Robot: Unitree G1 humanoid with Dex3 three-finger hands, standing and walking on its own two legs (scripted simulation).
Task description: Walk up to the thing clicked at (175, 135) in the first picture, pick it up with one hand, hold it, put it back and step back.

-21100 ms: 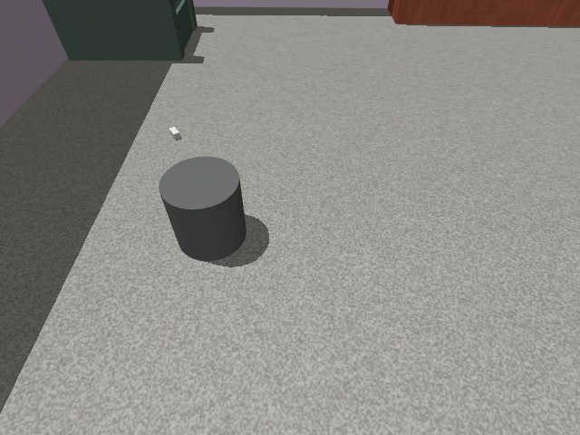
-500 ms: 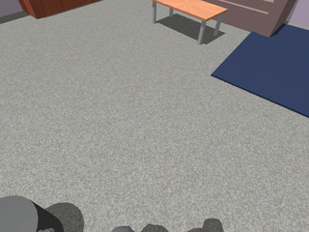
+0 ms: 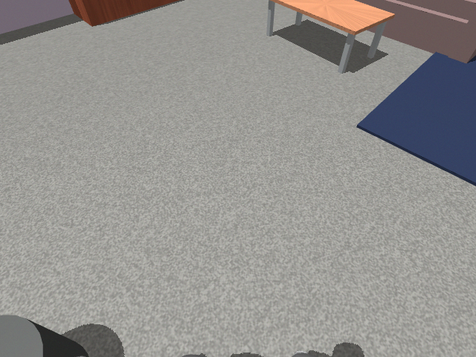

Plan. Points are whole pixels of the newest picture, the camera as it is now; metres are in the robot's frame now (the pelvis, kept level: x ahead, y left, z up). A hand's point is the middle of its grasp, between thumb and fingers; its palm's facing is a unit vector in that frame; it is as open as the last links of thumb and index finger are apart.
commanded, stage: walk up
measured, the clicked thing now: out of the picture +0.41 +1.49 -0.73
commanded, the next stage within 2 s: stand in 0.88 s
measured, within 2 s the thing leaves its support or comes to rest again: neither
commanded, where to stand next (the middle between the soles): +0.11 +0.00 m, yaw +3 degrees
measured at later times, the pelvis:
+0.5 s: pelvis +0.03 +0.00 +0.02, yaw +6 degrees
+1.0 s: pelvis +0.05 +0.00 +0.04, yaw +6 degrees
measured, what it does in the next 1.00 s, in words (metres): steps on the spot: left foot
